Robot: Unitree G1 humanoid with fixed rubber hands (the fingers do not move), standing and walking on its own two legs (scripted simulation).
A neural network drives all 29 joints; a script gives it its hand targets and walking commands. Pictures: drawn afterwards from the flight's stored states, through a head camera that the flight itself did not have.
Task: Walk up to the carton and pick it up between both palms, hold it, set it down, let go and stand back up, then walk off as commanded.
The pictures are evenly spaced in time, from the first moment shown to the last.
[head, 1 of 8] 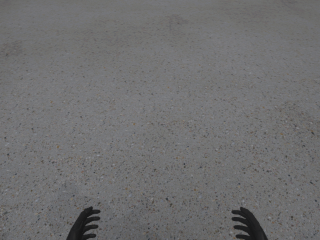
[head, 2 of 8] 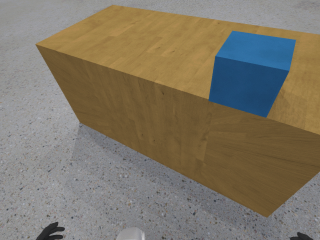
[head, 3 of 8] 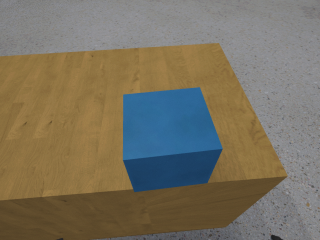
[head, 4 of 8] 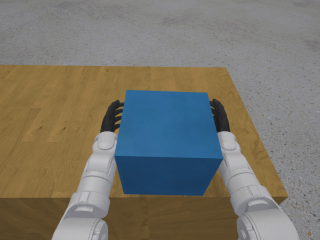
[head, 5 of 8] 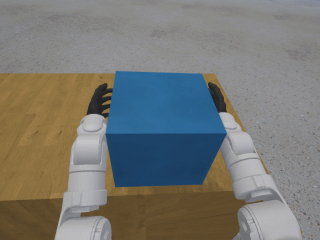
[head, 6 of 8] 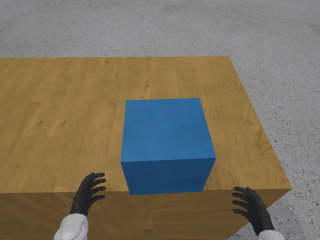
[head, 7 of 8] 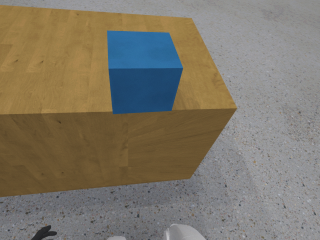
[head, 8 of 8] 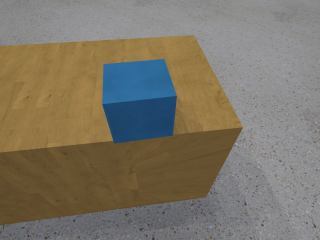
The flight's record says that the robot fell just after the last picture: no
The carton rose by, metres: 0.14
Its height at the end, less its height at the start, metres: +0.00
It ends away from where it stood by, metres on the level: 0.03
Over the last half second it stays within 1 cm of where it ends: yes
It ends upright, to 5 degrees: yes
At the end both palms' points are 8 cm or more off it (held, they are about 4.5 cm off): yes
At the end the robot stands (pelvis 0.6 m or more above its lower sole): yes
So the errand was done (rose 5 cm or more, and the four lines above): yes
